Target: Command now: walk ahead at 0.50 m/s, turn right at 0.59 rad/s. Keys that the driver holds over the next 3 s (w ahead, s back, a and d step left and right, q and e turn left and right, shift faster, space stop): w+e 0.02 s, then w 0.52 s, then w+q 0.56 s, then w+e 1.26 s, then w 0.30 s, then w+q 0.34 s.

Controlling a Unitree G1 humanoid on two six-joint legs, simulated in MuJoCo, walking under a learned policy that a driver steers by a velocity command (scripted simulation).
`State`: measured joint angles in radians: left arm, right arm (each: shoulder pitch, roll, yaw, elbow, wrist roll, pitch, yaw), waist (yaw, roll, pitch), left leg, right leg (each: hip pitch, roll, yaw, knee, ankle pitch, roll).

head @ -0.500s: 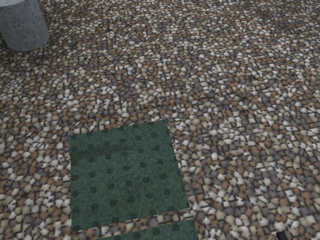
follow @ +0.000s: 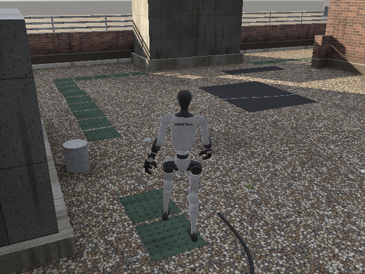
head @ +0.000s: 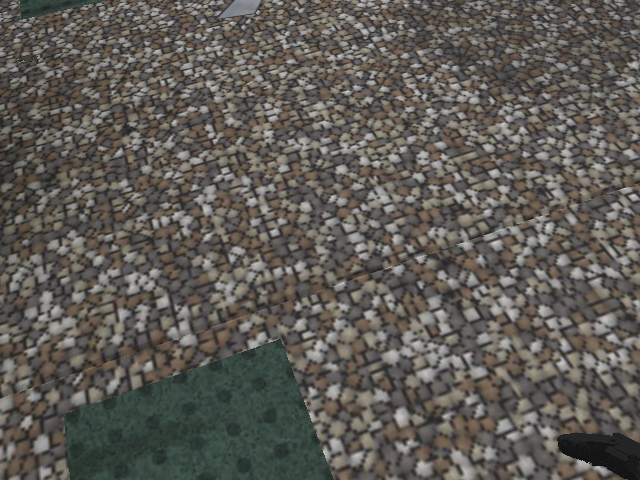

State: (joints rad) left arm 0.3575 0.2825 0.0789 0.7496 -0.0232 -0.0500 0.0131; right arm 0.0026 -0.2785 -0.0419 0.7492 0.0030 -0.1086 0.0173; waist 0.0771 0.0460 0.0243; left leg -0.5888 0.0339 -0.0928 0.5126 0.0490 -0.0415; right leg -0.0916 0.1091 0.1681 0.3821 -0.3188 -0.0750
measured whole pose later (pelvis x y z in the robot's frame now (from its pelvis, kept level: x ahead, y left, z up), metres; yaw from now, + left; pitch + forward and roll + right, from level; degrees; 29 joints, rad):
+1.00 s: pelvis +0.53 -0.04 +0.00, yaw +5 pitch +1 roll -2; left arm 0.34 0.27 0.07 0.83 0.00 -0.08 0.01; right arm 0.12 -0.27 -0.05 0.77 0.02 -0.03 0.04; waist 0.07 0.04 0.02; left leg -0.67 0.09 -0.02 0.70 0.03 0.02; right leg 0.07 0.03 -0.23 0.21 -0.30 -0.01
